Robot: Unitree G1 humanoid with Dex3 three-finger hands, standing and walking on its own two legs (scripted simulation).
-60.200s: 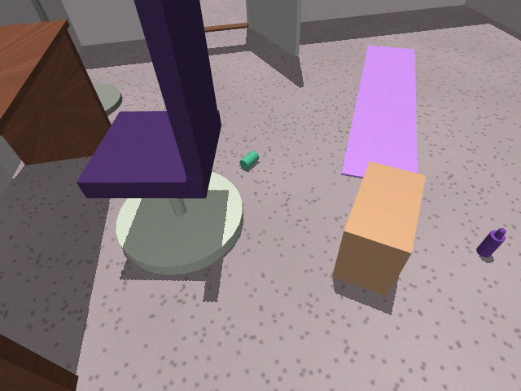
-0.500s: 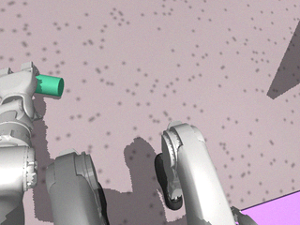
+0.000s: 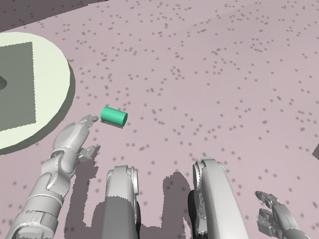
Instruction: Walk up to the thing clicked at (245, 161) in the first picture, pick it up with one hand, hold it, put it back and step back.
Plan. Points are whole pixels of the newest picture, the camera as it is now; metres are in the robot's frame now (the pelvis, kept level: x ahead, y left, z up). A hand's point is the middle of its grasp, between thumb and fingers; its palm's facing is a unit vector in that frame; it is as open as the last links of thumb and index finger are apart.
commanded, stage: home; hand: left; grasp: from above
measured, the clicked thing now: (114, 116) +0.57 +0.21 -0.42
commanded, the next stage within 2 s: none
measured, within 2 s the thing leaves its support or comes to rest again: neither
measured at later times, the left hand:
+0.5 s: hand (62, 175) +0.27 +0.18 +0.10, palm faces -0.06 -0.93 -0.37, open 7.4 cm
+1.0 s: hand out of the picture +0.23 +0.19 +0.22, palm faces +0.14 -0.97 -0.19, open 7.4 cm
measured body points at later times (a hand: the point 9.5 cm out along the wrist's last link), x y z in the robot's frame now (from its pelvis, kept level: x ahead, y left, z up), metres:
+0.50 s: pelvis +0.05 -0.01 +0.18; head +0.15 +0.01 +0.62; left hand +0.27 +0.23 +0.12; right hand +0.24 -0.24 +0.09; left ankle +0.08 +0.12 -0.41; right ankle +0.10 -0.14 -0.41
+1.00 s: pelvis +0.09 +0.00 +0.27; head +0.10 +0.00 +0.72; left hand +0.22 +0.24 +0.24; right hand +0.27 -0.23 +0.21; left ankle +0.08 +0.12 -0.41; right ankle +0.10 -0.14 -0.41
